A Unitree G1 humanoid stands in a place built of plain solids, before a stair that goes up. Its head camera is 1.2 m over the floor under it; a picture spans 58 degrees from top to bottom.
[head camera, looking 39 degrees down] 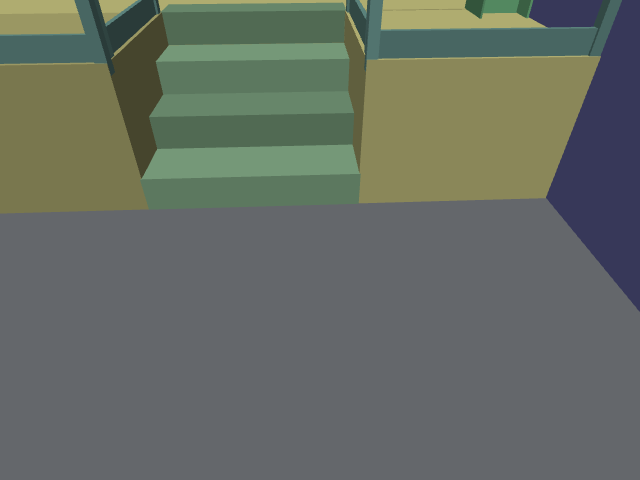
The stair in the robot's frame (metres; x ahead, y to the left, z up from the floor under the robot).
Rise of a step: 0.17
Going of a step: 0.30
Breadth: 1.02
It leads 3 degrees to the left of straight ahead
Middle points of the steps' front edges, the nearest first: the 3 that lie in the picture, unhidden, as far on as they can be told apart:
1.74 0.32 0.17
2.04 0.33 0.34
2.34 0.35 0.51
